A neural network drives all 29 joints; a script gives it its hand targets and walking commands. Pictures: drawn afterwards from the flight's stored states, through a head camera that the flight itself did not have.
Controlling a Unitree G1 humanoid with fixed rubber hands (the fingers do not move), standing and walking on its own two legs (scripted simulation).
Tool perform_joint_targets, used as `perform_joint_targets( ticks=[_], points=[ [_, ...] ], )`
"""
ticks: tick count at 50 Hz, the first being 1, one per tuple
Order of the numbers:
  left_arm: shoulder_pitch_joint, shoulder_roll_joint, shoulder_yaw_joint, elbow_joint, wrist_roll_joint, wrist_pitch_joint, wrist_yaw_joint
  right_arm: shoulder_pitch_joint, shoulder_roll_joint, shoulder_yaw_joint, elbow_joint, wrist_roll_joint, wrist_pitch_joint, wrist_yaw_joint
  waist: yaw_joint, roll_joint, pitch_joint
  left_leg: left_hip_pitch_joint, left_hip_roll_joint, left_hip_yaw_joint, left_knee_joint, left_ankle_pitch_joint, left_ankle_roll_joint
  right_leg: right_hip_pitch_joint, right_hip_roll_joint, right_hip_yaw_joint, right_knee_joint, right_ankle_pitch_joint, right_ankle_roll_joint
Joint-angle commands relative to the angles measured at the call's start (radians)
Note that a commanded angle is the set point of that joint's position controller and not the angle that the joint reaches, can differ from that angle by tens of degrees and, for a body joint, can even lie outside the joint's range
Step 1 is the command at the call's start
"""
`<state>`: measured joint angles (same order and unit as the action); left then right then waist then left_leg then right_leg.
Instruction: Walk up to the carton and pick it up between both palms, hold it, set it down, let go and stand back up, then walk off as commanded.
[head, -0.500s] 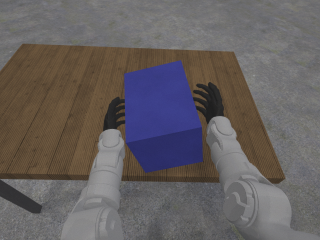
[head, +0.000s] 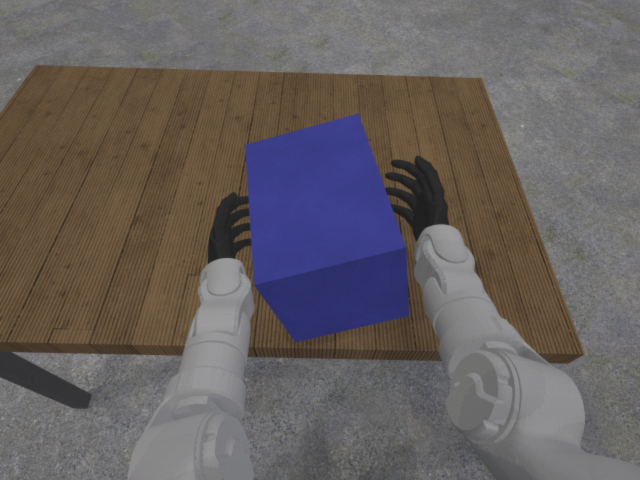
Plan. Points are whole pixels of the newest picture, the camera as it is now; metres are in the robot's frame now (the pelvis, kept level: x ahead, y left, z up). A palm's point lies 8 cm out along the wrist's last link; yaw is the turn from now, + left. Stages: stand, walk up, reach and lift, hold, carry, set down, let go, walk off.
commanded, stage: set down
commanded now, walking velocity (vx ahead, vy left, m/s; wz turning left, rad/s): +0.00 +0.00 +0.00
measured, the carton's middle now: (326, 229) +0.47 +0.05 +0.00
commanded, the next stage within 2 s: none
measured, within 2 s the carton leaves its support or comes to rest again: rests again in 0.94 s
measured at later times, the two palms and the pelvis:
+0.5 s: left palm (238, 248) +0.41 +0.16 +0.01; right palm (429, 213) +0.47 -0.09 +0.05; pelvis +0.02 -0.02 +0.00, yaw +1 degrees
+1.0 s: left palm (239, 247) +0.42 +0.16 +0.01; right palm (429, 221) +0.47 -0.09 +0.03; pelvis +0.02 -0.01 +0.00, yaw +1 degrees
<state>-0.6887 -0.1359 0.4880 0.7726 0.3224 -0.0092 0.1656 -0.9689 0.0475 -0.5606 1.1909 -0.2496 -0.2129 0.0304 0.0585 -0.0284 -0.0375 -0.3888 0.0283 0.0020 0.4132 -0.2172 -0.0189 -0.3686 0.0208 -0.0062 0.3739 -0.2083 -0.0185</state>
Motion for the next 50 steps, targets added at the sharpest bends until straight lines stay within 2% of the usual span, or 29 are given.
perform_joint_targets(
  ticks=[1, 2, 3, 4, 6, 8, 9, 11, 12, 14, 16, 19, 21, 22, 23, 25, 26, 28, 31, 33, 35, 38, 39, 41, 42, 44, 46, 49, 50],
  points=[
    [-0.703, -0.410, -0.106, -0.117, 0.090, -0.068, -0.026, -0.489, 0.344, 0.141, 0.020, -0.191, -0.024, 0.129, 0.190, 0.058, -0.702, 0.322, 0.030, 0.123, 0.092, 0.879, -0.053, 0.032, 0.036, -0.088, -0.038, 0.246, -0.027],
    [-0.704, -0.410, -0.101, -0.119, 0.090, -0.074, -0.027, -0.487, 0.356, 0.139, 0.025, -0.198, -0.027, 0.127, 0.189, 0.053, -0.709, 0.300, 0.028, 0.124, 0.092, 0.872, -0.050, 0.045, 0.034, -0.087, -0.031, 0.263, -0.023],
    [-0.717, -0.419, -0.118, -0.131, 0.086, -0.077, -0.029, -0.490, 0.349, 0.134, 0.024, -0.202, -0.033, 0.127, 0.174, 0.059, -0.726, 0.314, 0.030, 0.121, 0.099, 0.895, -0.056, 0.036, 0.037, -0.096, -0.027, 0.273, -0.022],
    [-0.711, -0.424, -0.124, -0.132, 0.087, -0.079, -0.026, -0.486, 0.343, 0.130, 0.034, -0.200, -0.034, 0.130, 0.180, 0.081, -0.731, 0.324, 0.032, 0.122, 0.101, 0.902, -0.058, 0.008, 0.037, -0.096, -0.031, 0.252, -0.025],
    [-0.706, -0.422, -0.103, -0.128, 0.098, -0.089, -0.018, -0.498, 0.353, 0.131, 0.031, -0.203, -0.039, 0.129, 0.203, 0.077, -0.746, 0.318, 0.034, 0.126, 0.114, 0.934, -0.057, -0.007, 0.037, -0.088, -0.045, 0.255, -0.040],
    [-0.716, -0.418, -0.103, -0.117, 0.094, -0.093, -0.018, -0.504, 0.341, 0.117, 0.029, -0.215, -0.041, 0.124, 0.185, 0.066, -0.756, 0.299, 0.033, 0.124, 0.110, 0.907, -0.055, 0.005, 0.038, -0.091, -0.035, 0.263, -0.038],
    [-0.711, -0.407, -0.087, -0.117, 0.103, -0.097, -0.021, -0.509, 0.354, 0.124, 0.021, -0.222, -0.037, 0.122, 0.188, 0.044, -0.754, 0.285, 0.029, 0.126, 0.103, 0.884, -0.045, 0.028, 0.036, -0.085, -0.024, 0.281, -0.029],
    [-0.714, -0.402, -0.094, -0.107, 0.103, -0.105, -0.024, -0.487, 0.362, 0.113, 0.027, -0.228, -0.038, 0.123, 0.181, 0.057, -0.779, 0.264, 0.026, 0.128, 0.104, 0.871, -0.042, 0.039, 0.033, -0.083, -0.005, 0.313, -0.025],
    [-0.716, -0.398, -0.073, -0.104, 0.110, -0.109, -0.023, -0.501, 0.371, 0.114, 0.024, -0.233, -0.041, 0.122, 0.193, 0.046, -0.776, 0.247, 0.025, 0.128, 0.099, 0.864, -0.040, 0.052, 0.033, -0.081, -0.003, 0.305, -0.025],
    [-0.708, -0.393, -0.069, -0.077, 0.112, -0.113, -0.031, -0.485, 0.370, 0.110, 0.035, -0.240, -0.037, 0.119, 0.179, 0.032, -0.766, 0.225, 0.020, 0.128, 0.098, 0.855, -0.033, 0.071, 0.030, -0.077, 0.008, 0.350, -0.020],
    [-0.680, -0.386, -0.049, -0.063, 0.126, -0.109, -0.035, -0.484, 0.376, 0.121, 0.027, -0.236, -0.032, 0.119, 0.196, 0.019, -0.731, 0.206, 0.017, 0.135, 0.088, 0.832, -0.029, 0.096, 0.027, -0.072, 0.019, 0.371, -0.012],
    [-0.668, -0.368, -0.024, -0.036, 0.130, -0.122, -0.050, -0.473, 0.401, 0.141, 0.011, -0.244, -0.033, 0.115, 0.204, -0.021, -0.729, 0.075, -0.004, 0.146, 0.065, 0.752, -0.008, 0.219, 0.007, -0.044, 0.058, 0.504, 0.005],
    [-0.668, -0.366, -0.035, -0.013, 0.128, -0.134, -0.059, -0.453, 0.414, 0.146, -0.004, -0.259, -0.039, 0.113, 0.186, -0.026, -0.732, -0.040, -0.018, 0.156, 0.049, 0.681, -0.001, 0.310, -0.009, -0.036, 0.099, 0.617, 0.015],
    [-0.656, -0.359, -0.012, 0.010, 0.134, -0.133, -0.062, -0.444, 0.421, 0.146, 0.003, -0.259, -0.038, 0.113, 0.197, -0.050, -0.708, -0.106, -0.029, 0.163, 0.036, 0.644, 0.009, 0.357, -0.018, -0.026, 0.112, 0.655, 0.021],
    [-0.668, -0.361, -0.012, 0.027, 0.133, -0.135, -0.068, -0.441, 0.417, 0.136, 0.004, -0.271, -0.036, 0.109, 0.182, -0.059, -0.694, -0.152, -0.036, 0.161, 0.020, 0.606, 0.011, 0.397, -0.024, -0.024, 0.123, 0.687, 0.025],
    [-0.638, -0.361, 0.012, 0.050, 0.154, -0.138, -0.077, -0.416, 0.441, 0.149, -0.015, -0.272, -0.036, 0.110, 0.197, -0.065, -0.671, -0.219, -0.040, 0.171, 0.001, 0.550, 0.019, 0.459, -0.038, -0.015, 0.148, 0.738, 0.040],
    [-0.635, -0.367, -0.006, 0.045, 0.150, -0.146, -0.079, -0.409, 0.451, 0.151, -0.019, -0.274, -0.039, 0.110, 0.187, -0.052, -0.683, -0.226, -0.039, 0.172, -0.002, 0.552, 0.018, 0.456, -0.038, -0.018, 0.161, 0.764, 0.044],
    [-0.622, -0.366, 0.008, 0.070, 0.157, -0.151, -0.087, -0.406, 0.453, 0.151, -0.025, -0.291, -0.045, 0.108, 0.187, -0.073, -0.684, -0.254, -0.039, 0.171, -0.012, 0.534, 0.025, 0.486, -0.046, -0.017, 0.174, 0.808, 0.052],
    [-0.614, -0.377, 0.000, 0.066, 0.163, -0.159, -0.087, -0.418, 0.450, 0.150, -0.035, -0.292, -0.054, 0.110, 0.185, -0.056, -0.702, -0.220, -0.033, 0.169, -0.004, 0.582, 0.016, 0.454, -0.031, -0.029, 0.169, 0.773, 0.047],
    [-0.610, -0.396, -0.018, 0.045, 0.153, -0.168, -0.086, -0.395, 0.454, 0.142, -0.012, -0.301, -0.059, 0.110, 0.171, -0.042, -0.707, -0.187, -0.026, 0.162, 0.006, 0.616, 0.005, 0.407, -0.024, -0.041, 0.168, 0.755, 0.047],
    [-0.583, -0.410, -0.021, 0.062, 0.158, -0.165, -0.081, -0.390, 0.438, 0.145, -0.010, -0.294, -0.065, 0.112, 0.175, -0.023, -0.688, -0.095, -0.013, 0.157, 0.032, 0.686, -0.002, 0.332, -0.013, -0.049, 0.142, 0.686, 0.032],
    [-0.582, -0.401, -0.021, 0.065, 0.161, -0.167, -0.081, -0.382, 0.435, 0.137, -0.005, -0.305, -0.065, 0.112, 0.172, -0.011, -0.673, -0.092, -0.008, 0.158, 0.037, 0.678, -0.007, 0.296, -0.012, -0.057, 0.132, 0.638, 0.031],
    [-0.575, -0.398, -0.001, 0.076, 0.167, -0.164, -0.083, -0.395, 0.432, 0.145, -0.010, -0.303, -0.062, 0.112, 0.190, -0.025, -0.667, -0.077, -0.009, 0.161, 0.037, 0.683, -0.002, 0.297, -0.011, -0.052, 0.129, 0.634, 0.032],
    [-0.579, -0.410, -0.016, 0.068, 0.166, -0.158, -0.083, -0.388, 0.425, 0.125, -0.009, -0.306, -0.056, 0.113, 0.174, -0.009, -0.656, -0.035, -0.002, 0.157, 0.038, 0.697, -0.010, 0.265, -0.004, -0.061, 0.111, 0.585, 0.023],
    [-0.581, -0.409, -0.018, 0.075, 0.158, -0.158, -0.083, -0.384, 0.421, 0.122, 0.014, -0.305, -0.057, 0.113, 0.165, -0.021, -0.641, -0.026, -0.002, 0.157, 0.046, 0.706, -0.009, 0.248, -0.005, -0.062, 0.113, 0.591, 0.025],
    [-0.562, -0.397, 0.010, 0.079, 0.179, -0.163, -0.086, -0.390, 0.434, 0.123, -0.012, -0.317, -0.064, 0.111, 0.182, -0.025, -0.650, -0.019, -0.003, 0.157, 0.051, 0.725, -0.005, 0.247, -0.007, -0.056, 0.106, 0.587, 0.022],
    [-0.563, -0.402, 0.000, 0.084, 0.175, -0.170, -0.086, -0.383, 0.436, 0.125, -0.013, -0.320, -0.071, 0.113, 0.175, -0.024, -0.653, -0.081, -0.012, 0.165, 0.045, 0.688, -0.005, 0.273, -0.017, -0.051, 0.115, 0.615, 0.020],
    [-0.560, -0.403, 0.006, 0.085, 0.179, -0.171, -0.088, -0.375, 0.430, 0.108, -0.007, -0.321, -0.067, 0.113, 0.166, -0.021, -0.636, -0.042, -0.001, 0.156, 0.042, 0.695, -0.008, 0.242, -0.007, -0.059, 0.107, 0.576, 0.023],
    [-0.536, -0.404, 0.018, 0.099, 0.182, -0.171, -0.091, -0.370, 0.441, 0.132, -0.011, -0.318, -0.067, 0.114, 0.187, -0.036, -0.636, -0.042, -0.005, 0.162, 0.050, 0.709, -0.003, 0.261, -0.012, -0.049, 0.106, 0.604, 0.023]
  ],
)
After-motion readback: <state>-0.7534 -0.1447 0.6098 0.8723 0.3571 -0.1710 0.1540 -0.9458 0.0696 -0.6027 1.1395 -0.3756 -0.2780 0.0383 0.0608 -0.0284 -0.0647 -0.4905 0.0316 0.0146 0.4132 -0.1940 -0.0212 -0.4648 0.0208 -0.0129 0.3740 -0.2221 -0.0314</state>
